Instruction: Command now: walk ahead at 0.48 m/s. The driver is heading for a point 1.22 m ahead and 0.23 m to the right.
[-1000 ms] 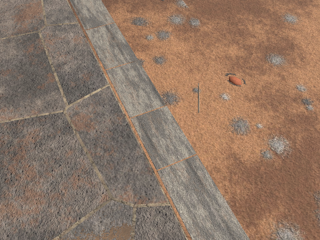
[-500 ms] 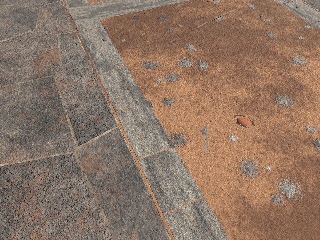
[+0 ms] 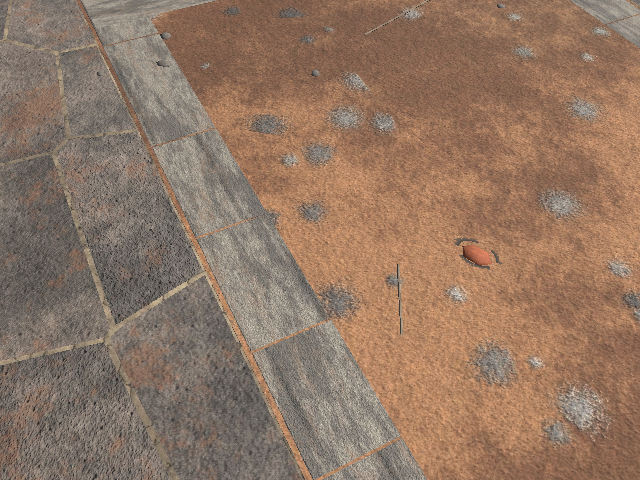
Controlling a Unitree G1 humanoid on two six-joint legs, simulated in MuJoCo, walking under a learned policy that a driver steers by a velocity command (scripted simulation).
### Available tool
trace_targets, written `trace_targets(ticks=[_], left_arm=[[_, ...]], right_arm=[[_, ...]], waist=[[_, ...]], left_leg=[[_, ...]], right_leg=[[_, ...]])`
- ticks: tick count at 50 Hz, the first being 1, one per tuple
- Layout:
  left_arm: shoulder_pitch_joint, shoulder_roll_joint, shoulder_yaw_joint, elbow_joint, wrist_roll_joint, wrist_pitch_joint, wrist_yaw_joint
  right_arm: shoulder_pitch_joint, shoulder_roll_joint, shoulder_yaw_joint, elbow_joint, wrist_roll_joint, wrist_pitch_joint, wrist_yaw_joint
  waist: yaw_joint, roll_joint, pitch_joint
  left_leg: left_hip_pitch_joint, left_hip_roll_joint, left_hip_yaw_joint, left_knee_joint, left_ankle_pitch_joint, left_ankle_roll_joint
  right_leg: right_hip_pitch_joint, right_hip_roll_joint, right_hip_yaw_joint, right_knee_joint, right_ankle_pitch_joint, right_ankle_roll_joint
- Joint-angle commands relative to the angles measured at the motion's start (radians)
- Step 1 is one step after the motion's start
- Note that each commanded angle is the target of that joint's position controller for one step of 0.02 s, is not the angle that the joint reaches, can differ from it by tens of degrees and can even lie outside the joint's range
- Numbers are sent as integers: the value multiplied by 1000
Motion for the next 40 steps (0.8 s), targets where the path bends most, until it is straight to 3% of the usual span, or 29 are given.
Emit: trace_targets(ticks=[1, 4, 5, 6, 7, 8, 9, 10, 11, 13, 16, 18, 22, 25, 29, 32, 33, 34, 35, 36, 37, 38, 39, 40], left_arm=[[-108, 42, -2, -89, -6, -9, 3], [-18, 75, 13, -72, -3, -19, 19], [102, 92, 24, -34, -1, -25, 27], [270, 124, 40, 22, 10, -34, 37], [435, 214, 63, 48, 32, -40, 47], [428, 278, 74, 47, 28, -34, 39], [308, 226, 65, 29, -9, -24, 34], [205, 154, 44, 8, -16, -27, 32], [167, 109, 30, 10, -12, -35, 29], [171, 67, 15, 35, -15, -49, 37], [249, 88, 15, 70, -17, -70, 40], [285, 102, 16, 80, -18, -71, 41], [354, 95, 9, 95, -20, -68, 41], [407, 98, 6, 112, -18, -69, 44], [456, 107, 5, 137, -7, -62, 55], [418, 130, 11, 139, -1, -58, 63], [403, 140, 13, 139, 0, -55, 63], [383, 138, 11, 135, -4, -51, 61], [377, 108, 0, 104, -15, -52, 57], [497, 6, -17, 86, -55, -52, 44], [422, 112, 11, 93, -29, -49, 49], [337, 112, 15, 64, -27, -53, 46], [306, 90, 10, 61, -27, -57, 44], [301, 75, 11, 67, -16, -46, 41]], right_arm=[[19, -152, -26, -25, 1, -14, -6], [-6, -176, -32, -18, -4, -9, -12], [-16, -185, -35, -16, -6, -4, -12], [-16, -177, -32, -18, -5, 2, -11], [12, -129, -20, -46, -2, 5, -8], [133, -34, -8, -49, 31, 6, 4], [29, -130, -30, -56, 8, 12, 2], [-64, -142, -35, -86, 5, 7, 8], [-94, -123, -31, -90, 3, 4, 10], [-65, -90, -28, -77, -21, 26, 19], [-103, -75, -28, -91, -25, 51, 30], [-196, -84, -28, -123, -26, 60, 33], [-359, -83, -22, -178, -16, 59, 37], [-449, -71, -12, -208, -10, 54, 39], [-530, -85, -12, -245, -10, 46, 36], [-466, -107, -22, -239, -9, 33, 29], [-365, -124, -33, -208, -11, 27, 21], [-191, -146, -46, -149, -19, 17, 12], [-5, -222, -69, -109, -45, 9, 0], [44, -321, -94, -99, -52, 14, 2], [-37, -273, -86, -111, -12, 27, 10], [-147, -216, -69, -127, -3, 26, 12], [-197, -154, -52, -132, -8, 18, 15], [-213, -123, -43, -126, -8, 10, 11]], waist=[[17, 115, 97], [72, 109, 44], [124, 100, -20], [186, 72, -110], [221, -44, -238], [144, -246, -331], [122, -76, -216], [95, -23, -80], [70, 16, -28], [19, -10, -7], [8, -7, 7], [21, -5, 40], [59, -5, 68], [88, -18, 72], [108, -31, 85], [58, -48, 54], [15, -52, 1], [-61, -21, -89], [-121, 54, -215], [-59, 303, -329], [-52, 144, -282], [-13, 104, -132], [10, 53, -64], [36, 59, -28]], left_leg=[[-93, 274, -105, -51, 498, 125], [-13, 287, -72, 109, 825, 97], [-13, 268, -50, 265, 913, 83], [-104, 226, -21, 481, 832, 65], [-304, 163, 20, 810, 442, 49], [-619, -29, -26, 1135, -275, 21], [-704, 44, -133, 1186, -188, 41], [-719, 92, -119, 1144, -79, 46], [-678, 126, -115, 1085, -18, 44], [-578, 161, -110, 1000, 9, 24], [-602, 172, -82, 936, 41, -3], [-683, 191, -65, 866, 108, -23], [-750, 190, -32, 661, 232, -50], [-728, 162, 1, 528, 287, -45], [-728, 133, 16, 428, 241, -12], [-592, 81, 37, 364, 128, 38], [-469, 45, 50, 338, 102, 58], [-253, 30, 55, 276, 150, 86], [23, 216, -145, 271, 78, 138], [279, 504, -657, 158, 9, 277], [208, 461, -709, 97, -24, 257], [67, 428, -531, 87, 4, 223], [-53, 388, -416, 50, 104, 190], [-131, 347, -325, 27, 154, 151]], right_leg=[[60, 33, -32, -98, 47, -26], [196, 84, -46, -144, -37, -79], [328, 117, -60, -181, -52, -98], [545, 107, -42, -215, -49, -123], [779, -139, 237, -235, -187, -170], [949, -364, 753, -419, -292, -304], [828, -304, 725, -474, -416, -269], [673, -271, 555, -489, -387, -237], [564, -226, 449, -521, -258, -212], [445, -157, 300, -550, -101, -172], [430, -136, 221, -579, 11, -185], [449, -127, 193, -612, 1, -188], [517, -100, 136, -620, 102, -172], [577, -95, 102, -603, 195, -162], [706, -133, 95, -550, 323, -165], [748, -149, 71, -429, 601, -142], [744, -140, 58, -312, 722, -129], [680, -101, 22, -118, 703, -108], [469, -55, -8, 169, 398, -88], [96, 146, -37, 544, -360, -42], [8, 116, 120, 625, -404, -62], [-30, 64, 122, 605, -311, -67], [2, 30, 122, 551, -246, -67], [43, 9, 122, 501, -219, -62]])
